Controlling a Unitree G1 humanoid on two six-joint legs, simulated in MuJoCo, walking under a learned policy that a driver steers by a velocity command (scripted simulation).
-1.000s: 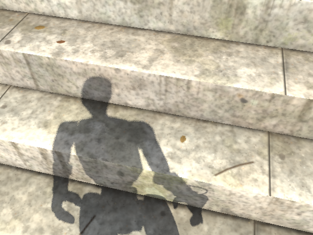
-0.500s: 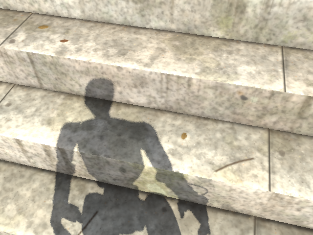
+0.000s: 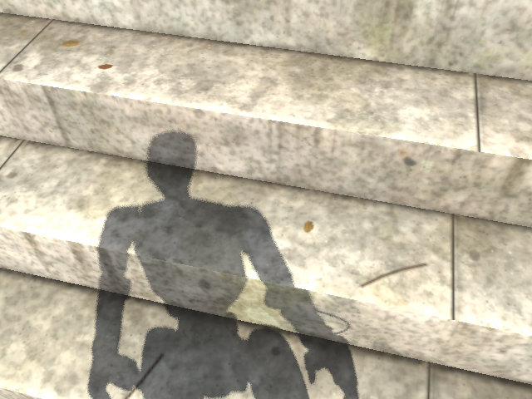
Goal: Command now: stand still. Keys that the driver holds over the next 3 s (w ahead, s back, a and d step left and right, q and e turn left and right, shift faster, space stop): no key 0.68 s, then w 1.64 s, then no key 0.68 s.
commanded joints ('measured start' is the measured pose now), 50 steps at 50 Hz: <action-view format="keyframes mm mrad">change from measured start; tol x2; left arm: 1 37 108 18 -28 -1 -9 2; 37 77 84 19 -41 3 -8 -5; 42 87 147 43 -60 -12 -13 10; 47 82 157 58 -94 -18 -21 6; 50 48 117 55 -132 -23 -33 2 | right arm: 1 9 -110 -16 -28 0 -6 -5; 34 56 -106 -21 -16 1 -7 -20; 37 55 -76 -12 -13 -1 -4 -24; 45 26 -52 0 -50 9 -63 2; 47 63 -50 0 -42 6 -75 12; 50 172 -111 -26 -11 21 -86 24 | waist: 1 -1 -4 -11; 34 -1 -7 -9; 35 -2 -9 -31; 43 12 -117 76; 48 -29 -62 68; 50 -35 66 9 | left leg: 1 49 48 -36 -51 151 30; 34 42 61 -31 -47 155 7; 38 20 30 3 -36 0 0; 41 -86 13 37 51 -83 4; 43 -172 39 51 115 -116 19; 45 -176 50 69 137 -127 29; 47 -134 48 82 102 -102 47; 48 -111 42 78 79 -51 62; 49 -52 38 58 63 55 74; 50 53 56 14 52 229 95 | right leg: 1 -68 -44 42 -91 78 -7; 34 -50 -49 64 -99 168 -33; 38 -83 -44 96 -180 -176 -45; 40 -76 -79 156 -216 -269 -80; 42 -16 -158 257 -244 -317 -138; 44 3 -220 317 -246 -266 -183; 46 6 -231 309 -211 -95 -195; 48 6 -178 216 -122 100 -171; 49 -12 -117 142 -47 191 -145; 50 -67 -43 50 80 309 -105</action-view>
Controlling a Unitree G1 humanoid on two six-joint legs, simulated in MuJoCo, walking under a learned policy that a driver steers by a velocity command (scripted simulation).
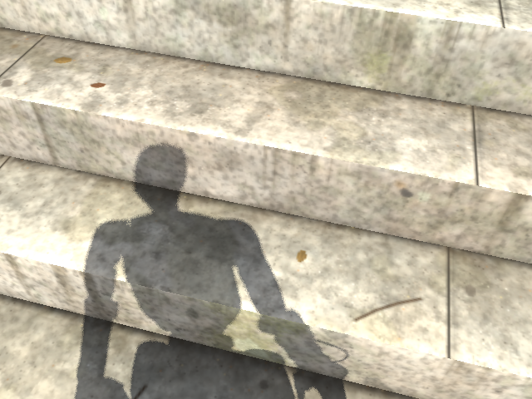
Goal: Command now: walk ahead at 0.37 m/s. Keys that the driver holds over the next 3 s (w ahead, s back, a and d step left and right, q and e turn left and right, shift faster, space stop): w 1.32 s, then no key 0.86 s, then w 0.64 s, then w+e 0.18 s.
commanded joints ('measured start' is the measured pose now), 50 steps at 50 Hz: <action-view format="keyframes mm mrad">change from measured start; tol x64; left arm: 1 -72 90 17 -90 5 -29 -2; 21 -554 -165 -165 -588 39 -48 -58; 27 297 318 48 -193 107 -9 -11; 50 463 -42 -63 180 7 36 40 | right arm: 1 216 -165 -49 19 14 -14 5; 50 -682 182 208 -623 16 -23 103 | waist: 1 -89 188 -3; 50 127 -72 61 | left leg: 1 251 82 -151 -93 525 135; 19 109 275 -59 -454 61 86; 24 112 243 52 -156 1944 88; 27 -229 -175 -340 1015 111 46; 50 -1147 102 280 1160 219 56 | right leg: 1 -271 -9 -22 261 430 -22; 16 -1672 -154 122 1990 -450 22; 23 -77 9 -204 1118 -30 -32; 27 110 -409 1096 -125 247 -251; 50 -58 -313 118 -498 491 -80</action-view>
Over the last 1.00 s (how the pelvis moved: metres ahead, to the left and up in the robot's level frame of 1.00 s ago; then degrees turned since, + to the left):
0.05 0.00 -0.01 0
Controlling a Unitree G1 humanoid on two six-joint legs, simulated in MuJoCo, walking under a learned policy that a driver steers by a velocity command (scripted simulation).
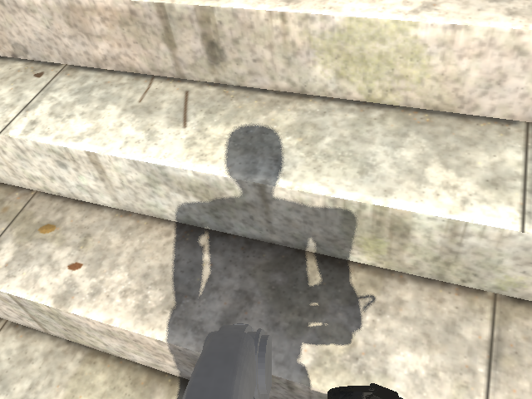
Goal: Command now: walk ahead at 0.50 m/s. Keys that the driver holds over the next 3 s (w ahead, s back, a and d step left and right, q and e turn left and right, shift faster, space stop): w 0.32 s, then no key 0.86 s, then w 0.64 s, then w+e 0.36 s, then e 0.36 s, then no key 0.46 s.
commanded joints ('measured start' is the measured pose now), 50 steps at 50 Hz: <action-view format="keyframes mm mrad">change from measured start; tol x64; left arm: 1 73 164 15 36 -41 -4 31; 23 -839 43 -109 -561 -7 -42 -32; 50 -307 157 61 -121 1 14 -8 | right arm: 1 -333 -18 5 -216 2 -46 24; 7 530 -408 -193 115 -85 32 -30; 50 341 -100 -131 282 -59 90 -85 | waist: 1 -92 -168 19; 50 -142 -86 96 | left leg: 1 507 15 219 -425 -78 36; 8 1531 340 -1225 -1712 -647 370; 21 917 83 -23 -1676 30 41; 28 1479 193 -14 -1403 1502 74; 32 845 -100 -331 -110 -162 -21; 50 1149 0 5 -1326 -119 -63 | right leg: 1 -181 -192 57 -343 944 -38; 5 262 -281 87 213 2244 -93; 8 -576 167 386 1549 306 -82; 18 -1217 62 226 2061 251 -93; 26 -585 71 -140 1018 -151 -48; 31 -204 -332 1002 -11 -280 -343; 50 -428 -148 188 54 -35 -133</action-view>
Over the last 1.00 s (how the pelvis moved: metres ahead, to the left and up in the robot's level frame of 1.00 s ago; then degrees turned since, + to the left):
0.41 -0.15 0.20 0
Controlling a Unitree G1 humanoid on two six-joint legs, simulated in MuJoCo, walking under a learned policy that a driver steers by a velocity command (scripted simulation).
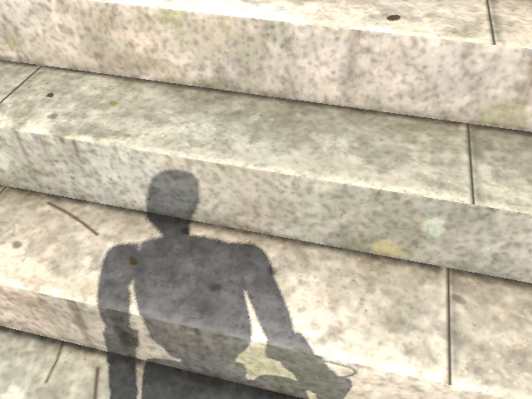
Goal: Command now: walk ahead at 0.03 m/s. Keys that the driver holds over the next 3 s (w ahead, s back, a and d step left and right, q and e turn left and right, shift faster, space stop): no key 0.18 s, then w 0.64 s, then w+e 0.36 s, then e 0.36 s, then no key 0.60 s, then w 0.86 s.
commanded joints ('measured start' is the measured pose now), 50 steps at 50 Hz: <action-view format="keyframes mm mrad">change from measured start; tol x64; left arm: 1 -40 89 17 -43 -21 -15 -23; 50 -76 -40 -58 -315 -69 -66 -113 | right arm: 1 155 -22 0 88 -26 31 16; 50 -56 60 26 88 -71 -85 96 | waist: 1 -50 -56 164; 50 141 -24 133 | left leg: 1 270 9 10 -352 85 41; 20 127 153 -253 -568 -388 258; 30 -1063 -72 -217 1591 -192 110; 38 254 -143 337 593 -170 117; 42 778 281 -976 -477 -417 432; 50 14 138 61 -472 -31 41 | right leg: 1 -146 -160 195 -184 -14 -114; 28 491 -363 521 -405 41 -223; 36 -359 -155 26 -808 429 -99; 40 445 -257 107 -138 2027 -122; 43 -372 142 492 1246 248 -94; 50 -816 10 343 1573 357 -158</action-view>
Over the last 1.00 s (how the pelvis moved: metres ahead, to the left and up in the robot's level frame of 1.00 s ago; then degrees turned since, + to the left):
0.41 -0.06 0.36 -1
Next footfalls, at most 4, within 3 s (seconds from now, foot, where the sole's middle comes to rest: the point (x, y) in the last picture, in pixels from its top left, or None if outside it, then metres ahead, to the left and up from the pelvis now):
0.02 left None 0.12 0.12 -0.76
0.80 left None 0.39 0.13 -0.57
1.32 right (348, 309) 0.60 -0.11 -0.38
1.98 left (245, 199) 0.73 0.10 -0.21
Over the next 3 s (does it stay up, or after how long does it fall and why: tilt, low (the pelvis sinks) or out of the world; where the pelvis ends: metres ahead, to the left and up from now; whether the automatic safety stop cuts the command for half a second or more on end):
stays up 0.97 -0.02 0.59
